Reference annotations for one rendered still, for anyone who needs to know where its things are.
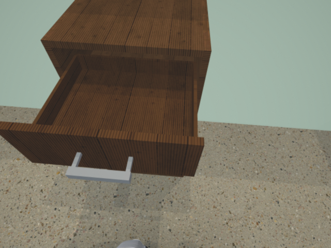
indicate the cabinet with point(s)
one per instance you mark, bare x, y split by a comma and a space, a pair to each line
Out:
156, 29

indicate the handle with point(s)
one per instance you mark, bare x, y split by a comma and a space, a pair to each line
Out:
75, 172

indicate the drawer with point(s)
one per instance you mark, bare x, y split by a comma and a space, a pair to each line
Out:
111, 108

